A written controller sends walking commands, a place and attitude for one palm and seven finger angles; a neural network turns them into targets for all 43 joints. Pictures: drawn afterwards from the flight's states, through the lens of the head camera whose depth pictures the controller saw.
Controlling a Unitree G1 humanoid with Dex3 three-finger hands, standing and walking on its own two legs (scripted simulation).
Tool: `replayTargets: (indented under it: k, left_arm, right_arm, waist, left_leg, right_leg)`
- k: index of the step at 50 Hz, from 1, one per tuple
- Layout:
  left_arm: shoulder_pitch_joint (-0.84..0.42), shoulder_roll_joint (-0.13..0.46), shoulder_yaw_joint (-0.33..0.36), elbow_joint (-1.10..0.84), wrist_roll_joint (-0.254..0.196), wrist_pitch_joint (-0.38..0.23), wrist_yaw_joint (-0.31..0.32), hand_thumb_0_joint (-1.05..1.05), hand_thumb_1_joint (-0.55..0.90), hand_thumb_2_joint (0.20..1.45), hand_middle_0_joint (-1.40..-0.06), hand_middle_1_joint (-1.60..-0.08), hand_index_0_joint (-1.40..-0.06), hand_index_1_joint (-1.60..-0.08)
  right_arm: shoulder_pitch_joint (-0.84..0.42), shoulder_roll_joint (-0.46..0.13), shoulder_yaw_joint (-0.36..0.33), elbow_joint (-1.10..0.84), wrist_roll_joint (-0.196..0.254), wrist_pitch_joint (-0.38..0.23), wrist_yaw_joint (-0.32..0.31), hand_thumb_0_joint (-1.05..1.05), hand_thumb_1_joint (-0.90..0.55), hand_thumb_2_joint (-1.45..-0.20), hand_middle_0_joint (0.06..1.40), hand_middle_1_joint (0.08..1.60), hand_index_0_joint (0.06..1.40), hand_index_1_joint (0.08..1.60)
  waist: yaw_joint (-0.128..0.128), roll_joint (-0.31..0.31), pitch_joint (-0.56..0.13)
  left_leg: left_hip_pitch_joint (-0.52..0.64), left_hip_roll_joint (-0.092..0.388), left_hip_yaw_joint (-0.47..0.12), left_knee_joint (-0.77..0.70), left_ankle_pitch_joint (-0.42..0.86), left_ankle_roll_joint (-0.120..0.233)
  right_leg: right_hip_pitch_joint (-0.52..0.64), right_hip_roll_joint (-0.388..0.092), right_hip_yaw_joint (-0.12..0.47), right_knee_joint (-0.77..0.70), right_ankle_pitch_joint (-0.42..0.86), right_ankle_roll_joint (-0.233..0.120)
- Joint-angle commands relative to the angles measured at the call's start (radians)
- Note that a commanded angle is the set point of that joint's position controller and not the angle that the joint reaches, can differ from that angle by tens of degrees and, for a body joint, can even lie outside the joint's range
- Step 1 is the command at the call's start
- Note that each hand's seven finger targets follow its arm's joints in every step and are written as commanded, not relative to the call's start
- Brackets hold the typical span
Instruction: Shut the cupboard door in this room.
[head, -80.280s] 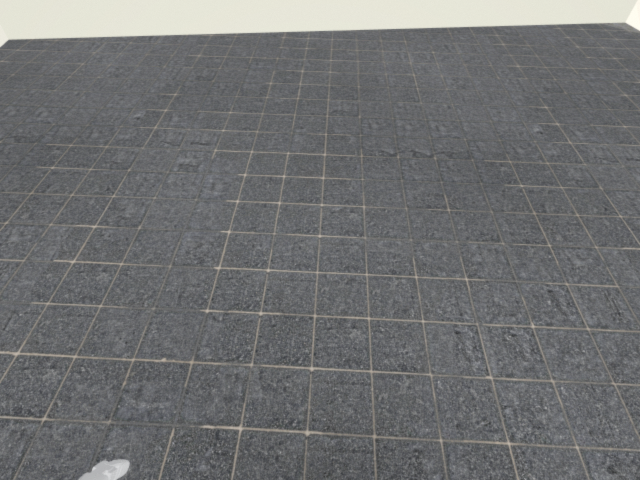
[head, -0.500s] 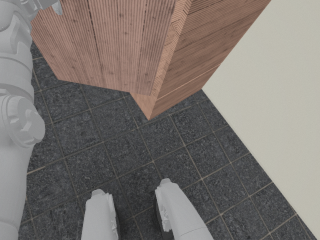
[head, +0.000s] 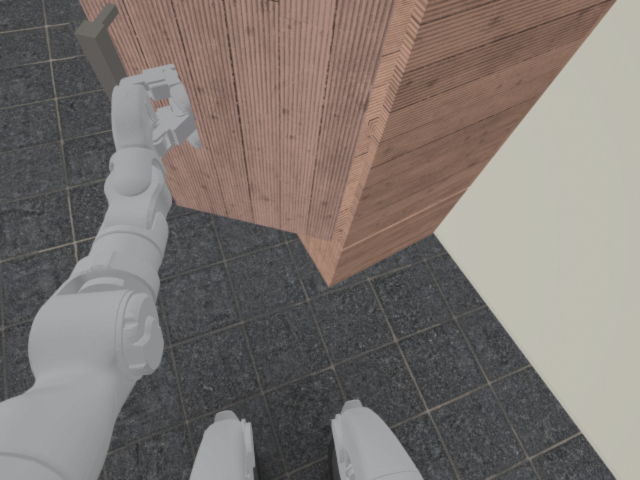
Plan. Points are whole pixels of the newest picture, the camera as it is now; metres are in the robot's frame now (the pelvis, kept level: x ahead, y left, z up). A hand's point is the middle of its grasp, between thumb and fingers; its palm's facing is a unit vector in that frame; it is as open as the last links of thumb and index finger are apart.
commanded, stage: pull the fist back off the door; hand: left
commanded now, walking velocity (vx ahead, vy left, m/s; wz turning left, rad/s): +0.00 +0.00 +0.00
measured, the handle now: (119, 63) +0.64 +0.19 +0.06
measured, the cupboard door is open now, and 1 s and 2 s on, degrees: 48 48 48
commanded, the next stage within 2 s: draw the hand back to the body in 0.30 s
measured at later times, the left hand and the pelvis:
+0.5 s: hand (192, 141) +0.50 +0.09 +0.08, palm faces +0.04 -1.00 -0.01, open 3.1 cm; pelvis +0.00 -0.01 +0.01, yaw +1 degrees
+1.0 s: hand (73, 236) +0.35 +0.16 +0.16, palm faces +0.06 -0.99 -0.11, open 3.1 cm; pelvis +0.01 +0.00 +0.07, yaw +1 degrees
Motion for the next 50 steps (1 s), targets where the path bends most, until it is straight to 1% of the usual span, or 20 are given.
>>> replayTargets:
  k: [1, 4, 11, 14, 16, 19, 21, 23, 26, 27, 28, 30, 32, 34, 36, 40, 46, 47, 49, 50]
  left_arm:
    - [-0.413, 0.125, -0.014, -0.265, -0.007, -0.109, 0.008, 0.000, 0.900, 0.900, -1.300, -1.500, -1.300, -1.500]
    - [-0.388, 0.078, -0.048, -0.310, -0.006, -0.129, 0.018, 0.000, 0.900, 0.900, -1.300, -1.500, -1.300, -1.500]
    - [-0.294, 0.070, -0.046, -0.376, -0.022, -0.141, 0.031, 0.000, 0.900, 0.900, -1.300, -1.500, -1.300, -1.500]
    - [-0.325, 0.053, -0.070, -0.322, -0.016, -0.135, 0.032, 0.000, 0.900, 0.900, -1.300, -1.500, -1.300, -1.500]
    - [-0.364, 0.086, -0.046, -0.334, -0.017, -0.143, 0.034, 0.000, 0.900, 0.900, -1.300, -1.500, -1.300, -1.500]
    - [-0.344, 0.039, -0.078, -0.290, -0.022, -0.142, 0.022, 0.000, 0.900, 0.900, -1.300, -1.500, -1.300, -1.500]
    - [-0.303, 0.087, -0.034, -0.270, -0.028, -0.143, 0.014, 0.000, 0.900, 0.900, -1.300, -1.500, -1.300, -1.500]
    - [-0.176, 0.115, 0.002, -0.343, -0.042, -0.139, -0.004, 0.000, 0.900, 0.900, -1.300, -1.500, -1.300, -1.500]
    - [0.017, 0.109, -0.010, -0.499, -0.073, -0.106, -0.040, 0.000, 0.900, 0.900, -1.300, -1.500, -1.300, -1.500]
    - [0.070, 0.103, -0.015, -0.563, -0.085, -0.087, -0.047, 0.000, 0.900, 0.900, -1.300, -1.500, -1.300, -1.500]
    - [0.107, 0.062, -0.052, -0.620, -0.102, -0.067, -0.056, 0.000, 0.900, 0.900, -1.300, -1.500, -1.300, -1.500]
    - [0.143, 0.069, -0.055, -0.713, -0.130, -0.034, -0.064, 0.000, 0.900, 0.900, -1.300, -1.500, -1.300, -1.500]
    - [0.166, 0.056, -0.079, -0.814, -0.150, -0.026, -0.069, 0.000, 0.900, 0.900, -1.300, -1.500, -1.300, -1.500]
    - [0.213, 0.031, -0.102, -0.844, -0.164, -0.019, -0.073, 0.000, 0.900, 0.900, -1.300, -1.500, -1.300, -1.500]
    - [0.253, 0.026, -0.132, -0.911, -0.161, -0.023, -0.085, 0.000, 0.900, 0.900, -1.300, -1.500, -1.300, -1.500]
    - [0.407, -0.005, -0.164, -0.904, -0.179, 0.022, -0.123, 0.000, 0.900, 0.900, -1.300, -1.500, -1.300, -1.500]
    - [0.585, 0.066, -0.095, -1.083, -0.233, 0.090, -0.169, 0.000, 0.900, 0.900, -1.163, -1.350, -1.163, -1.350]
    - [0.625, 0.108, -0.158, -1.153, -0.123, 0.134, -0.098, 0.000, 0.900, 0.900, -1.135, -1.320, -1.135, -1.320]
    - [0.693, 0.069, -0.176, -1.225, -0.107, 0.202, -0.036, 0.000, 0.900, 0.900, -1.080, -1.260, -1.080, -1.260]
    - [0.700, 0.092, -0.157, -1.248, -0.097, 0.223, -0.014, 0.000, 0.900, 0.900, -1.053, -1.230, -1.053, -1.230]
  right_arm:
    - [0.159, -0.162, -0.075, -0.037, 0.000, -0.002, -0.012, 0.000, -0.900, -0.900, 0.200, 0.300, 0.200, 0.300]
    - [0.131, -0.155, -0.082, -0.041, 0.003, 0.005, -0.014, 0.000, -0.900, -0.900, 0.200, 0.300, 0.200, 0.300]
    - [0.093, -0.151, -0.083, -0.055, 0.014, 0.014, -0.030, 0.000, -0.900, -0.900, 0.200, 0.300, 0.200, 0.300]
    - [0.076, -0.145, -0.079, -0.040, 0.017, 0.014, -0.036, 0.000, -0.900, -0.900, 0.200, 0.300, 0.200, 0.300]
    - [0.077, -0.148, -0.079, -0.037, 0.015, 0.007, -0.044, 0.000, -0.900, -0.900, 0.200, 0.300, 0.200, 0.300]
    - [0.066, -0.141, -0.076, -0.031, 0.015, 0.001, -0.041, 0.000, -0.900, -0.900, 0.200, 0.300, 0.200, 0.300]
    - [0.072, -0.148, -0.075, -0.035, 0.012, 0.001, -0.044, 0.000, -0.900, -0.900, 0.200, 0.300, 0.200, 0.300]
    - [0.056, -0.145, -0.074, -0.072, 0.021, 0.006, -0.040, 0.000, -0.900, -0.900, 0.200, 0.300, 0.200, 0.300]
    - [0.042, -0.136, -0.074, -0.125, 0.043, 0.014, -0.043, 0.000, -0.900, -0.900, 0.200, 0.300, 0.200, 0.300]
    - [0.032, -0.133, -0.074, -0.140, 0.055, 0.016, -0.044, 0.000, -0.900, -0.900, 0.200, 0.300, 0.200, 0.300]
    - [0.019, -0.126, -0.074, -0.152, 0.065, 0.016, -0.047, 0.000, -0.900, -0.900, 0.200, 0.300, 0.200, 0.300]
    - [0.005, -0.128, -0.075, -0.159, 0.079, 0.011, -0.062, 0.000, -0.900, -0.900, 0.200, 0.300, 0.200, 0.300]
    - [-0.020, -0.124, -0.070, -0.162, 0.090, -0.004, -0.078, 0.000, -0.900, -0.900, 0.200, 0.300, 0.200, 0.300]
    - [-0.040, -0.121, -0.068, -0.156, 0.095, -0.022, -0.087, 0.000, -0.900, -0.900, 0.200, 0.300, 0.200, 0.300]
    - [-0.062, -0.121, -0.065, -0.157, 0.100, -0.038, -0.098, 0.000, -0.900, -0.900, 0.200, 0.300, 0.200, 0.300]
    - [-0.117, -0.120, -0.054, -0.165, 0.109, -0.062, -0.102, 0.000, -0.900, -0.900, 0.200, 0.300, 0.200, 0.300]
    - [-0.208, -0.116, -0.036, -0.217, 0.122, -0.085, -0.115, 0.000, -0.900, -0.900, 0.200, 0.300, 0.200, 0.300]
    - [-0.259, -0.086, -0.042, -0.233, 0.121, -0.054, -0.137, 0.000, -0.900, -0.900, 0.200, 0.300, 0.200, 0.300]
    - [-0.285, -0.082, -0.032, -0.247, 0.118, -0.039, -0.158, 0.000, -0.900, -0.900, 0.200, 0.300, 0.200, 0.300]
    - [-0.297, -0.083, -0.028, -0.243, 0.119, -0.035, -0.167, 0.000, -0.900, -0.900, 0.200, 0.300, 0.200, 0.300]
  waist:
    - [-0.015, 0.067, -0.488]
    - [-0.007, 0.066, -0.514]
    - [0.022, 0.030, -0.536]
    - [-0.004, -0.014, -0.451]
    - [-0.005, -0.009, -0.464]
    - [-0.006, 0.004, -0.467]
    - [0.011, -0.007, -0.483]
    - [0.079, 0.016, -0.564]
    - [0.123, -0.010, -0.588]
    - [0.133, -0.016, -0.571]
    - [0.124, -0.047, -0.528]
    - [0.118, -0.107, -0.458]
    - [0.118, -0.073, -0.418]
    - [0.112, -0.098, -0.338]
    - [0.119, -0.024, -0.311]
    - [0.142, -0.030, -0.211]
    - [0.195, -0.028, -0.183]
    - [0.213, -0.046, -0.197]
    - [0.202, -0.042, -0.131]
    - [0.199, -0.060, -0.110]
  left_leg:
    - [0.456, -0.038, -0.019, -0.102, 0.332, 0.022]
    - [0.497, -0.037, -0.018, -0.104, 0.357, 0.018]
    - [0.512, -0.041, -0.007, -0.120, 0.380, 0.018]
    - [0.451, -0.042, -0.004, -0.124, 0.306, 0.022]
    - [0.450, -0.045, -0.003, -0.120, 0.298, 0.026]
    - [0.458, -0.046, -0.005, -0.118, 0.307, 0.022]
    - [0.443, -0.048, -0.004, -0.118, 0.319, 0.022]
    - [0.491, -0.051, 0.010, -0.146, 0.372, 0.017]
    - [0.526, -0.054, 0.030, -0.195, 0.427, 0.020]
    - [0.543, -0.051, 0.036, -0.218, 0.426, 0.020]
    - [0.545, -0.053, 0.045, -0.240, 0.403, 0.025]
    - [0.533, -0.052, 0.054, -0.278, 0.350, 0.032]
    - [0.587, -0.051, 0.055, -0.313, 0.332, 0.032]
    - [0.608, -0.049, 0.052, -0.346, 0.284, 0.034]
    - [0.661, -0.052, 0.052, -0.371, 0.281, 0.032]
    - [0.700, -0.049, 0.038, -0.435, 0.233, 0.027]
    - [0.756, -0.054, 0.037, -0.497, 0.274, 0.028]
    - [0.811, -0.060, 0.045, -0.548, 0.284, 0.029]
    - [0.850, -0.054, 0.043, -0.591, 0.285, 0.030]
    - [0.868, -0.053, 0.045, -0.605, 0.286, 0.032]
  right_leg:
    - [0.166, 0.021, 0.001, -0.140, 0.347, -0.020]
    - [0.176, 0.018, 0.000, -0.140, 0.367, -0.017]
    - [0.248, 0.017, 0.006, -0.141, 0.418, -0.015]
    - [0.235, 0.013, 0.012, -0.162, 0.375, -0.007]
    - [0.235, 0.012, 0.018, -0.158, 0.370, -0.008]
    - [0.222, 0.010, 0.014, -0.156, 0.371, -0.010]
    - [0.249, 0.011, 0.017, -0.147, 0.388, -0.012]
    - [0.339, 0.010, 0.020, -0.152, 0.443, -0.017]
    - [0.475, 0.015, 0.025, -0.184, 0.543, -0.016]
    - [0.496, 0.016, 0.023, -0.207, 0.550, -0.014]
    - [0.520, 0.018, 0.023, -0.239, 0.550, -0.009]
    - [0.570, 0.019, 0.029, -0.289, 0.535, -0.001]
    - [0.570, 0.018, 0.027, -0.323, 0.505, 0.000]
    - [0.558, 0.019, 0.023, -0.364, 0.443, 0.003]
    - [0.558, 0.016, 0.022, -0.382, 0.416, -0.005]
    - [0.554, 0.013, 0.003, -0.428, 0.338, -0.011]
    - [0.666, 0.004, 0.002, -0.464, 0.378, -0.016]
    - [0.715, -0.023, 0.050, -0.528, 0.373, -0.018]
    - [0.737, -0.027, 0.038, -0.573, 0.367, -0.013]
    - [0.744, -0.026, 0.036, -0.597, 0.367, -0.011]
